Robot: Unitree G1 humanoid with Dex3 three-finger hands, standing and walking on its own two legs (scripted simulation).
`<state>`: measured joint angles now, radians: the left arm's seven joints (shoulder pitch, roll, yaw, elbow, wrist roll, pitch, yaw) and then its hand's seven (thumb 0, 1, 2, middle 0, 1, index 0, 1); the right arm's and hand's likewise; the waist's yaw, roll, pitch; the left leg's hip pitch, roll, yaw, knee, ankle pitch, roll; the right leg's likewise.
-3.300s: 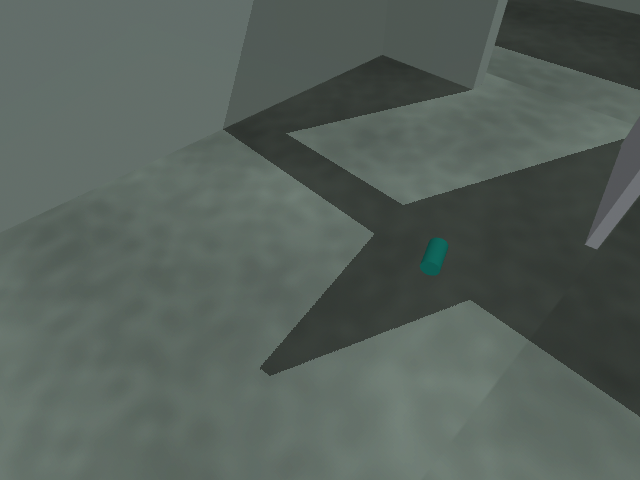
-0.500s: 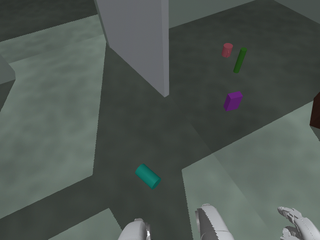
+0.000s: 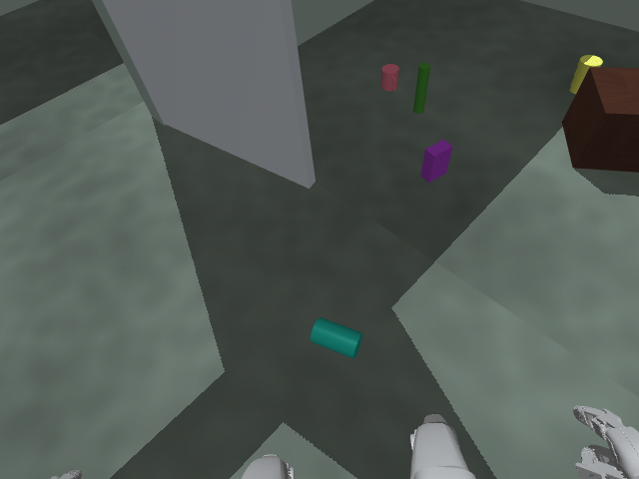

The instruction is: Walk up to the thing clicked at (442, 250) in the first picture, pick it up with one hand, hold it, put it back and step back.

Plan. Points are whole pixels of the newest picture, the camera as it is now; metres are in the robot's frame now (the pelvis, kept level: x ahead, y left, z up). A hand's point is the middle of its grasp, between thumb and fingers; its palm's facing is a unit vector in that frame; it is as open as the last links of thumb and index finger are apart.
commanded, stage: walk up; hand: left
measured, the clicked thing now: (336, 337) +0.56 +0.02 -0.66
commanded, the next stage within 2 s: none
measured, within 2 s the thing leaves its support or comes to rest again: neither
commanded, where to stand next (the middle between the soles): +0.07 +0.02 m, yaw -26 degrees
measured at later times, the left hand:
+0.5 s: hand out of the picture +0.12 +0.31 -0.09, palm faces -0.38 -0.85 -0.37, open 7.4 cm
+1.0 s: hand (171, 444) +0.20 +0.23 -0.09, palm faces -0.43 -0.79 -0.43, open 7.4 cm
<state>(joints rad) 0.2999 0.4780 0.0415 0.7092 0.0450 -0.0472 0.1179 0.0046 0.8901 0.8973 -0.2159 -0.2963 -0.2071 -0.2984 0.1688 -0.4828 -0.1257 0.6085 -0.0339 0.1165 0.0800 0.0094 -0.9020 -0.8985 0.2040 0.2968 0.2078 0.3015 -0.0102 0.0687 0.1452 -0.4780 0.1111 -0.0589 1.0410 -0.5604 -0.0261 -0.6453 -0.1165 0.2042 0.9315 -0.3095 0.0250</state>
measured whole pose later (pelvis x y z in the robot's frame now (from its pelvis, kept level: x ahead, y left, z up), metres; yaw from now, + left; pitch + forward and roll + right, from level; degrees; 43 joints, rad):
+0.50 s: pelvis -0.04 +0.06 +0.06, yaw -19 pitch -1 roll -1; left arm 0.27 0.45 0.10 0.88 0.02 0.02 -0.08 0.01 0.90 0.90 -0.21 -0.30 -0.20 -0.30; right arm 0.40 -0.53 -0.09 0.83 -0.03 -0.05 0.01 0.01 -0.90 -0.90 0.21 0.30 0.21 0.30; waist -0.07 -0.01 0.09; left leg -0.28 0.23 0.26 0.70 -0.37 -0.02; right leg -0.42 -0.06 -0.01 0.87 -0.44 -0.02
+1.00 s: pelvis -0.01 +0.02 +0.04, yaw -27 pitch -2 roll +0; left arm 0.18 0.40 0.02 0.96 0.00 -0.05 0.02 0.01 0.90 0.90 -0.21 -0.30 -0.20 -0.30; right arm 0.16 -0.35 -0.01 0.92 0.00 0.00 0.02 0.01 -0.90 -0.90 0.21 0.30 0.21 0.30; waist -0.01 0.03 0.10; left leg -0.43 0.10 0.08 0.77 -0.30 -0.03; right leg -0.34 0.01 0.07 0.80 -0.43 0.01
